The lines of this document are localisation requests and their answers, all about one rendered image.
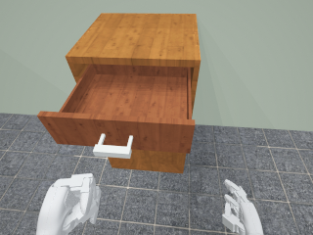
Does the drawer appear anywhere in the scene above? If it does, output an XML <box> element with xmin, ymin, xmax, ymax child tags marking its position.
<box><xmin>37</xmin><ymin>64</ymin><xmax>196</xmax><ymax>154</ymax></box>

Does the handle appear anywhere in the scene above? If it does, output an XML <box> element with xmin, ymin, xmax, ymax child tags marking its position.
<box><xmin>93</xmin><ymin>133</ymin><xmax>133</xmax><ymax>159</ymax></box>

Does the cabinet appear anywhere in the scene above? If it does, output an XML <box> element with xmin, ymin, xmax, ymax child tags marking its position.
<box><xmin>65</xmin><ymin>13</ymin><xmax>201</xmax><ymax>174</ymax></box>

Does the robot left hand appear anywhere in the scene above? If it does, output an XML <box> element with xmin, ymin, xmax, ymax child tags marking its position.
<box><xmin>35</xmin><ymin>173</ymin><xmax>102</xmax><ymax>235</ymax></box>

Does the robot right hand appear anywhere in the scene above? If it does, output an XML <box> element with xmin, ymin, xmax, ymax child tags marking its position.
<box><xmin>222</xmin><ymin>179</ymin><xmax>264</xmax><ymax>235</ymax></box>

